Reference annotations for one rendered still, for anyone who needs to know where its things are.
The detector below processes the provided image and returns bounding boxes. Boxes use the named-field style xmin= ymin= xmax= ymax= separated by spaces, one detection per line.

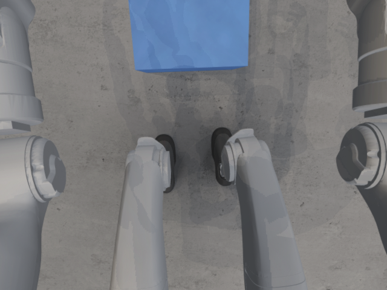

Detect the carton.
xmin=128 ymin=0 xmax=250 ymax=73

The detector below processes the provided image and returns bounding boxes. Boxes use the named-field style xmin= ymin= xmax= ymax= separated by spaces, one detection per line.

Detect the left robot forearm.
xmin=0 ymin=0 xmax=44 ymax=135

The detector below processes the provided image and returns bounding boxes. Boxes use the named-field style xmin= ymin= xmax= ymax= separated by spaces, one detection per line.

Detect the robot left upper arm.
xmin=0 ymin=135 xmax=66 ymax=290

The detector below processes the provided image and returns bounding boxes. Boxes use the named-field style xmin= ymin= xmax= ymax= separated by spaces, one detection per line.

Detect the right robot forearm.
xmin=346 ymin=0 xmax=387 ymax=119

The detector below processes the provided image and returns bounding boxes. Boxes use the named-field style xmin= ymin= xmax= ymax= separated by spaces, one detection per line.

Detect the right robot foot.
xmin=211 ymin=127 xmax=232 ymax=186

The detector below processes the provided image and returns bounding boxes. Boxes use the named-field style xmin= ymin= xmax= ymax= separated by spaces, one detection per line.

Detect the robot right upper arm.
xmin=336 ymin=122 xmax=387 ymax=254

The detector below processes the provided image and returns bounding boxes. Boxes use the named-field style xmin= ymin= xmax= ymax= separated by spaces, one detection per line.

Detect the left robot shin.
xmin=125 ymin=137 xmax=164 ymax=169

